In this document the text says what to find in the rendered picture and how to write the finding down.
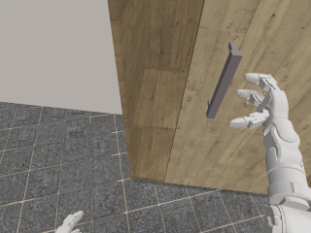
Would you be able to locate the right robot upper arm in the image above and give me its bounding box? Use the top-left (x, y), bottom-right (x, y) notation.
top-left (262, 204), bottom-right (311, 233)

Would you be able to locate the robot right hand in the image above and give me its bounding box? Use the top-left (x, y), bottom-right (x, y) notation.
top-left (228, 73), bottom-right (289, 130)

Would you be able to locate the handle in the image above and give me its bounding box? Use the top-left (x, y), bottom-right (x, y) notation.
top-left (206, 42), bottom-right (243, 118)

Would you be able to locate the robot right forearm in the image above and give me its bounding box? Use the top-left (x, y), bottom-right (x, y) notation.
top-left (262, 118), bottom-right (311, 213)

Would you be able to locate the robot left hand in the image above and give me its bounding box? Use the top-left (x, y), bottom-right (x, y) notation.
top-left (54, 211), bottom-right (84, 233)

